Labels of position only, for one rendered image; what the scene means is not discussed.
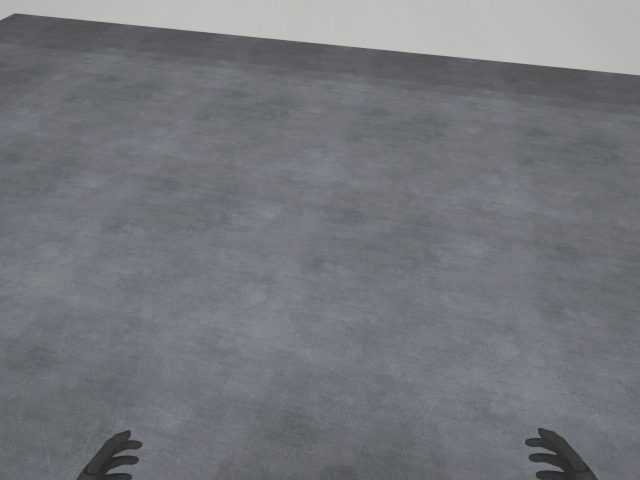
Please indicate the left robot hand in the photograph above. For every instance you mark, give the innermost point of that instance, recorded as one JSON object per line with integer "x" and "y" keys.
{"x": 103, "y": 461}

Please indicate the right robot hand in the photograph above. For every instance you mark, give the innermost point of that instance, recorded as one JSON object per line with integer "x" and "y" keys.
{"x": 567, "y": 459}

